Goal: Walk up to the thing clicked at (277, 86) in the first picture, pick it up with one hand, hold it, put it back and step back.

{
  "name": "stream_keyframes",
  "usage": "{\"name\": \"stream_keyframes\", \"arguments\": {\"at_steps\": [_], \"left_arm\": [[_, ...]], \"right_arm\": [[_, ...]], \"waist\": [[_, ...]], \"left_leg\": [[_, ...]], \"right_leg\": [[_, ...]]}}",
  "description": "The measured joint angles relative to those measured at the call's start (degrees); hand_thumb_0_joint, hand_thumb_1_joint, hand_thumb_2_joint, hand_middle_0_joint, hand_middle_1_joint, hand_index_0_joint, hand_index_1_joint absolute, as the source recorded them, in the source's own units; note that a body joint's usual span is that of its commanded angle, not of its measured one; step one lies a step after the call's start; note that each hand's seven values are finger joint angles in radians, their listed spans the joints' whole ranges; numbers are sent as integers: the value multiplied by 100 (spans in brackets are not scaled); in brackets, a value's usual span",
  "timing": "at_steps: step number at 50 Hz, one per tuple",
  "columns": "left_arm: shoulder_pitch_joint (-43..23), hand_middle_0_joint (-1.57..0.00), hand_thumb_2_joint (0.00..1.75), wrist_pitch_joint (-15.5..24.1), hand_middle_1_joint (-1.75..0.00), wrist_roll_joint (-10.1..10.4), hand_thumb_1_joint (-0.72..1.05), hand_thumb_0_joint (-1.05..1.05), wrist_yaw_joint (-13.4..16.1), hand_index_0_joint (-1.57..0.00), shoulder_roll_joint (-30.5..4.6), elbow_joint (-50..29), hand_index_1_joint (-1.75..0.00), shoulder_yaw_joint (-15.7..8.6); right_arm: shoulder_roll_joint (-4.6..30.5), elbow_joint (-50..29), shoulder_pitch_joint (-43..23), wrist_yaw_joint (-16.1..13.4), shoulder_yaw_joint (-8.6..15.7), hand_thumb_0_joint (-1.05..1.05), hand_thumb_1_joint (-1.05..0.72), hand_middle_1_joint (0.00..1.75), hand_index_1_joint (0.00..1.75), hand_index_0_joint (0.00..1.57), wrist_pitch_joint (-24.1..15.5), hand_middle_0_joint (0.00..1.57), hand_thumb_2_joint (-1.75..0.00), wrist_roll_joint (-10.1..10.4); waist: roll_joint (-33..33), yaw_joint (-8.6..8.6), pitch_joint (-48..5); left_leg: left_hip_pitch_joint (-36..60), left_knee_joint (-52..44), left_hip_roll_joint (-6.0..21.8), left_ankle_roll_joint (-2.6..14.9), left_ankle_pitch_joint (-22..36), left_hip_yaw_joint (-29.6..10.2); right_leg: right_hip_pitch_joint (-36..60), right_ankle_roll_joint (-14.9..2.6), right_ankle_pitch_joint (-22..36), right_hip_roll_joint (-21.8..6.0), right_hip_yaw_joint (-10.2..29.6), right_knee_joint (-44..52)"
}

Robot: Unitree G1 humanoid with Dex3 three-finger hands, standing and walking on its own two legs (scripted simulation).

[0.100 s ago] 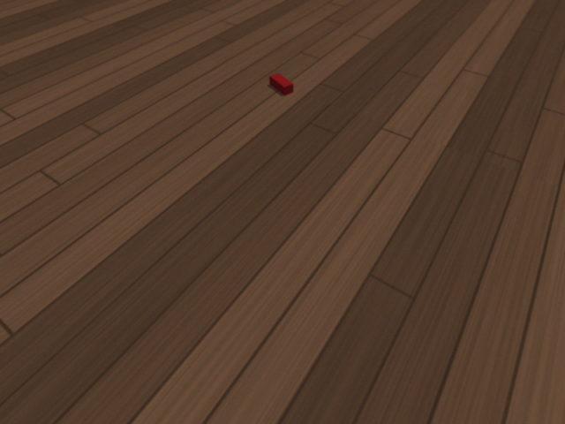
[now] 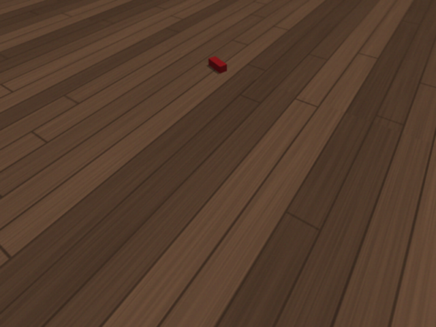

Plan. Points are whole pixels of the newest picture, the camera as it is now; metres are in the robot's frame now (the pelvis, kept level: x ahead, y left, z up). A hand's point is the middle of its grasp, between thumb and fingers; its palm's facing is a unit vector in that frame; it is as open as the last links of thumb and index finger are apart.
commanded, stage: stand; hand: left
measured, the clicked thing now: (217, 64) +2.28 +0.01 -0.75
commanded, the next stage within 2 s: walk up in 1.02 s
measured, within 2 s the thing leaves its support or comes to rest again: neither
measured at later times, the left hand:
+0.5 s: hand out of the picture +0.08 +0.25 -0.16, palm faces -0.03 -0.94 -0.34, open 7.4 cm
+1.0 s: hand out of the picture +0.08 +0.25 -0.15, palm faces -0.02 -0.94 -0.34, open 7.4 cm
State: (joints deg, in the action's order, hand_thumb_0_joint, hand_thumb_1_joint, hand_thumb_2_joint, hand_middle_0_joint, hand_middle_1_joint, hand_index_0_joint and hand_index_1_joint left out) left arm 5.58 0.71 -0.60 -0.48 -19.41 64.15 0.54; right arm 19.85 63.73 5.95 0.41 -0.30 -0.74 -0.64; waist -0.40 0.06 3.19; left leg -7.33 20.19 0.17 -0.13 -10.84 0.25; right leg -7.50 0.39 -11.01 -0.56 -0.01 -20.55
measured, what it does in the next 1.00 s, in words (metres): stands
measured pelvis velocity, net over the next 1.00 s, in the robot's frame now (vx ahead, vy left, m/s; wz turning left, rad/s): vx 0.01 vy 0.00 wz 0.01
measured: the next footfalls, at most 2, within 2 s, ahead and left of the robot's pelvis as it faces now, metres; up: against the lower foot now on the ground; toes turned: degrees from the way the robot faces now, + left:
right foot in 1.36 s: +0.14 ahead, -0.20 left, +0.00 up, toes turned -25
left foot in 1.82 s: +0.57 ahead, -0.04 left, +0.00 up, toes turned -22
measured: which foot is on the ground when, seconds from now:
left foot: down 0.00-1.00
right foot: down 0.00-1.00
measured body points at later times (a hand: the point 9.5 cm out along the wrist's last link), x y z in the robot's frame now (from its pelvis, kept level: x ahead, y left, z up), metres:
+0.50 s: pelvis +0.01 +0.00 +0.00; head +0.02 +0.00 +0.45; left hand +0.09 +0.30 -0.13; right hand +0.09 -0.30 -0.13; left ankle +0.00 +0.12 -0.75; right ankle +0.00 -0.12 -0.75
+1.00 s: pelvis +0.01 +0.00 +0.00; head +0.02 +0.00 +0.45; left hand +0.08 +0.30 -0.13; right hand +0.09 -0.29 -0.13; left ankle +0.00 +0.12 -0.75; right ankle +0.00 -0.12 -0.75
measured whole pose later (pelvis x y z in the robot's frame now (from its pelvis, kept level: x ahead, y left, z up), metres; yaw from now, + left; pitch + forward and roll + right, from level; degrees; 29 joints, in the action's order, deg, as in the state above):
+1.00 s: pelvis +0.01 +0.00 +0.00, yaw +0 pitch -2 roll +0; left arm 6.4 0.5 -0.6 -0.4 -19.6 64.3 0.4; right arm 19.9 64.1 6.4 0.4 -0.4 -0.7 -0.6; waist -0.4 0.0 3.1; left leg -6.1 18.7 -0.2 0.1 -10.6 0.0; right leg -6.0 0.7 -10.8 -1.0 -0.3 -18.9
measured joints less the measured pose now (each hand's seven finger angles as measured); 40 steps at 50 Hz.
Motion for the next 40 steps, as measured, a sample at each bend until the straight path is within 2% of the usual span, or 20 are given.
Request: {"name": "stream_keyframes", "arguments": {"at_steps": [40], "left_arm": [[46,-20,90,-4,-30,-5,91,1,16,-21,-15,8,-30,-11]], "right_arm": [[6,25,30,-4,-4,1,-90,30,30,20,13,20,-90,3]], "waist": [[4,6,-16]], "left_leg": [[96,-117,-19,14,10,-36]], "right_leg": [[135,20,21,-20,-38,167]]}}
